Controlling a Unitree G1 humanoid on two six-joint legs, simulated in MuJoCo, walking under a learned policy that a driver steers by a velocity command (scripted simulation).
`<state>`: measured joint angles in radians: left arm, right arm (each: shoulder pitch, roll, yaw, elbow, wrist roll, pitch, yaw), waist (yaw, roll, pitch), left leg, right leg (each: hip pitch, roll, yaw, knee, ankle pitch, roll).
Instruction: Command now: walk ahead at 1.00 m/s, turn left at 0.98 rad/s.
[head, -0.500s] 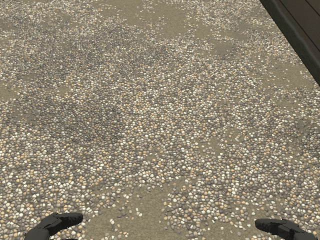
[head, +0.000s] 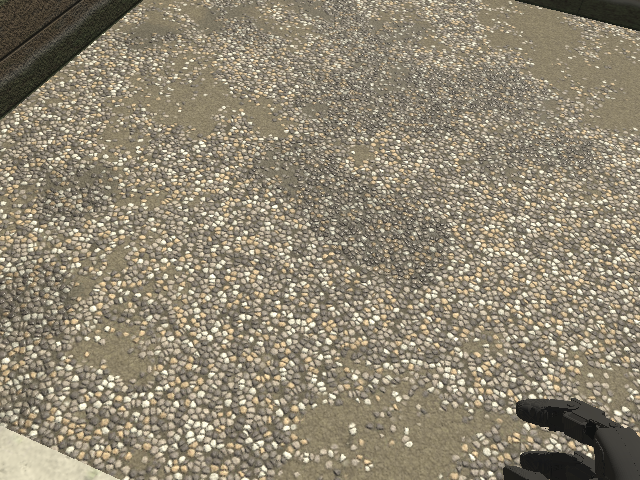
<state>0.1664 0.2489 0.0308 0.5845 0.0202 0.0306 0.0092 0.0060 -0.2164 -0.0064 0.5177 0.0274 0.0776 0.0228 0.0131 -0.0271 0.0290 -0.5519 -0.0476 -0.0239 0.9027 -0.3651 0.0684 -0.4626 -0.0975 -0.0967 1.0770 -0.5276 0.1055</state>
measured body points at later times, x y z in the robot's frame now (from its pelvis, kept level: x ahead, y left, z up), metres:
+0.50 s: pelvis +0.02 +0.04 +0.03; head +0.03 +0.03 +0.48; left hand +0.25 +0.25 -0.03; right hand +0.27 -0.17 +0.00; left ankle +0.07 +0.08 -0.69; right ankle +0.01 -0.09 -0.69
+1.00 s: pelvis +0.01 +0.03 +0.01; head +0.01 +0.00 +0.46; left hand +0.26 +0.20 -0.05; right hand +0.13 -0.26 -0.07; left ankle +0.07 +0.08 -0.69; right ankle +0.01 -0.07 -0.69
